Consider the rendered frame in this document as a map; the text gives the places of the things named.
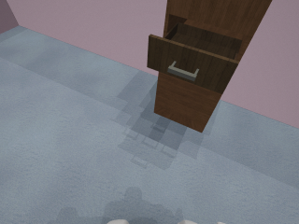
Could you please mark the drawer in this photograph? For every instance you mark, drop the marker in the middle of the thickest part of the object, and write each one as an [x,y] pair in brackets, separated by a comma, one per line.
[194,48]

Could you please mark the cabinet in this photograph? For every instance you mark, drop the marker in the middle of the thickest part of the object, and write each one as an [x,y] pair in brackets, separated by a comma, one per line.
[186,103]

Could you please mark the handle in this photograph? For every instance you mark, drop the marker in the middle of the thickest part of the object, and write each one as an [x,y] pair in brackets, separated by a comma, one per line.
[182,73]

